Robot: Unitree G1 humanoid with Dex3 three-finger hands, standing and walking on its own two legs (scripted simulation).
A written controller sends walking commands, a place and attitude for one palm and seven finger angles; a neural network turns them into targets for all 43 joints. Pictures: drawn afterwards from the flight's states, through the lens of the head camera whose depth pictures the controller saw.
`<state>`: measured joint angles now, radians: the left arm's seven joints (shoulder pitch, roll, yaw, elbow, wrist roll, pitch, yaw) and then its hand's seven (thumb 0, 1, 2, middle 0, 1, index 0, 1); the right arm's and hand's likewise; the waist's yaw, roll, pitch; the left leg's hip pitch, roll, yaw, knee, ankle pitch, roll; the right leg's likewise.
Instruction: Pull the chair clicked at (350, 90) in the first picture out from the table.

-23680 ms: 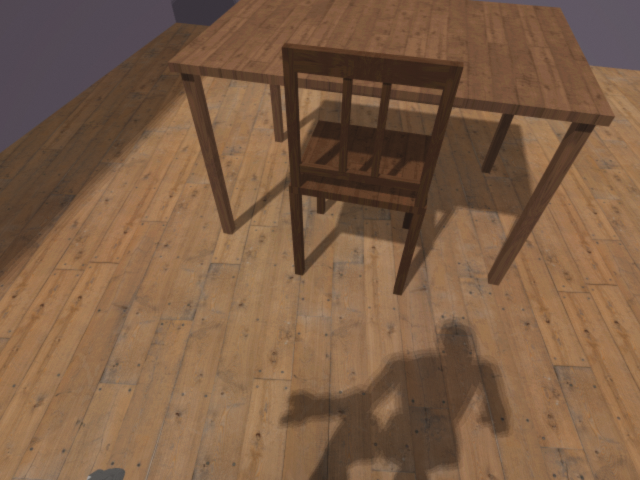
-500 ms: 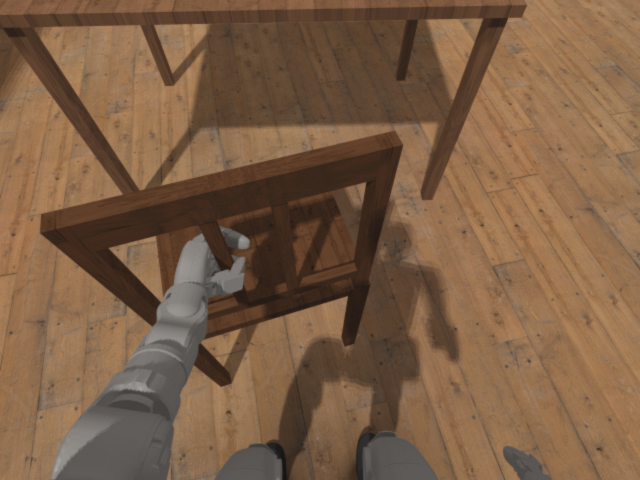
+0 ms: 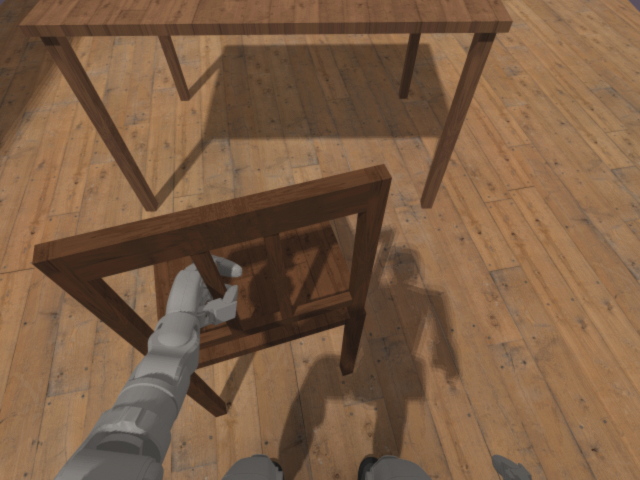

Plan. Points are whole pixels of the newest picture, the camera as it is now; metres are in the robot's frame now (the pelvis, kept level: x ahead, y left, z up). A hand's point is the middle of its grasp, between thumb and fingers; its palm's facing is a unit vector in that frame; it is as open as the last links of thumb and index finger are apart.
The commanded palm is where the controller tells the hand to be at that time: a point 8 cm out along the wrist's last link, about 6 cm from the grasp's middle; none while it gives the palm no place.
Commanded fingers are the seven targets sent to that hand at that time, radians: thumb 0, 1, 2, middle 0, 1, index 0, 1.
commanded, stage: stop walking, hand still on the chair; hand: left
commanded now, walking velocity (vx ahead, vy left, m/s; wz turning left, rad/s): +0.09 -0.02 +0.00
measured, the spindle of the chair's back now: (220, 294) +0.37 +0.17 -0.08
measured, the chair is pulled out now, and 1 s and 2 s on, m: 0.58 0.61 0.61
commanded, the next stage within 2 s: open the thumb and straighten the fingers in 0.74 s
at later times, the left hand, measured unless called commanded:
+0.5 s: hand (226, 324) +0.31 +0.14 -0.05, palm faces +0.03 -0.98 -0.21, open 5.4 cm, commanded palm +0.29 +0.19 -0.03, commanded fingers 0.00 0.90 0.90 -0.50 -1.45 -0.50 -1.45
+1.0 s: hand (221, 320) +0.32 +0.15 -0.04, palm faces -0.01 -0.98 -0.19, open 6.1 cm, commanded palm +0.29 +0.20 -0.03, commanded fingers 0.00 -0.19 0.38 -0.50 -1.45 -0.50 -1.45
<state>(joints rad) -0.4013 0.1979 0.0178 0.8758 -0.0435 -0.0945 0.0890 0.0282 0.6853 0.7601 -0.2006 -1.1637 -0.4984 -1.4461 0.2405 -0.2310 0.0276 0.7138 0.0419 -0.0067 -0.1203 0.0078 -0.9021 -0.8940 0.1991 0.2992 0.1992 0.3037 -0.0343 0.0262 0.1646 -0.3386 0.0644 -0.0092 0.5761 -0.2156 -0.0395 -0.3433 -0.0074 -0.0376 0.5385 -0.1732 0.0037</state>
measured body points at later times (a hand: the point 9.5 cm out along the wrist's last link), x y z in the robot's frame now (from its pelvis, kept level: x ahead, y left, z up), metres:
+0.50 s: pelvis +0.05 +0.00 +0.01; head +0.06 -0.01 +0.46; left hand +0.31 +0.20 -0.03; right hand +0.21 -0.25 -0.09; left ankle +0.06 +0.15 -0.73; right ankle +0.07 -0.12 -0.73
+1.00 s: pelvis +0.06 +0.01 +0.00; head +0.08 +0.01 +0.45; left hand +0.31 +0.20 -0.03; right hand +0.20 -0.24 -0.10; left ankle +0.06 +0.15 -0.73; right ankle +0.07 -0.12 -0.73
